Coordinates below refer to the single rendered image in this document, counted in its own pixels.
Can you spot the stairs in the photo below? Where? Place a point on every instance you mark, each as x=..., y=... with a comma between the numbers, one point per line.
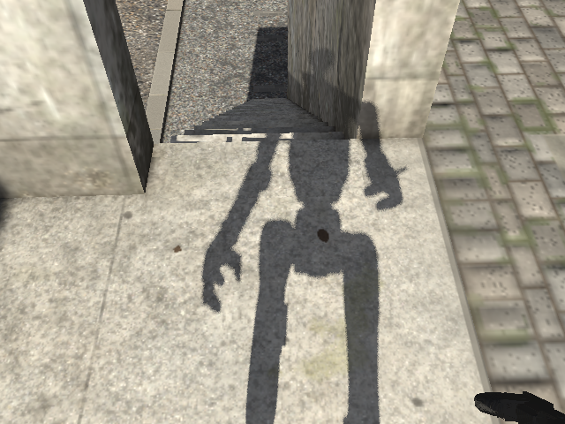
x=261, y=120

